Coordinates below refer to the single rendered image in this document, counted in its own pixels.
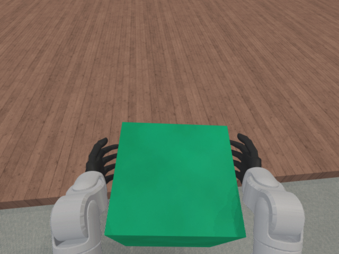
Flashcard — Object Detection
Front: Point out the left robot hand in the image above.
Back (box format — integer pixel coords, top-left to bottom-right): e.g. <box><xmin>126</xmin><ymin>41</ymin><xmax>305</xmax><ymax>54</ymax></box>
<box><xmin>85</xmin><ymin>138</ymin><xmax>119</xmax><ymax>184</ymax></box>

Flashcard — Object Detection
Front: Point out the carton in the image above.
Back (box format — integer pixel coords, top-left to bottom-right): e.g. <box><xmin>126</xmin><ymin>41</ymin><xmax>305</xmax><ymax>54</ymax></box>
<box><xmin>104</xmin><ymin>122</ymin><xmax>246</xmax><ymax>247</ymax></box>

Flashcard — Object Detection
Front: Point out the robot left forearm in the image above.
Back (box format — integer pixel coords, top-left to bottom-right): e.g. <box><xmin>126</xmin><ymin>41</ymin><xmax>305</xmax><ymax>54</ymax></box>
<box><xmin>50</xmin><ymin>171</ymin><xmax>109</xmax><ymax>254</ymax></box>

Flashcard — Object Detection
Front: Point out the right robot hand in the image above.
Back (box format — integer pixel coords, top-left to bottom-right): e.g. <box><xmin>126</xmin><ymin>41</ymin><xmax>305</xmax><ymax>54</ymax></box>
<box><xmin>230</xmin><ymin>133</ymin><xmax>262</xmax><ymax>184</ymax></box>

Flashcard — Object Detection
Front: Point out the robot right forearm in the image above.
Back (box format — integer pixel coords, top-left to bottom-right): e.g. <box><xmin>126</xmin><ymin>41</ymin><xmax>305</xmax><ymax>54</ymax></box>
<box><xmin>242</xmin><ymin>167</ymin><xmax>305</xmax><ymax>254</ymax></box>

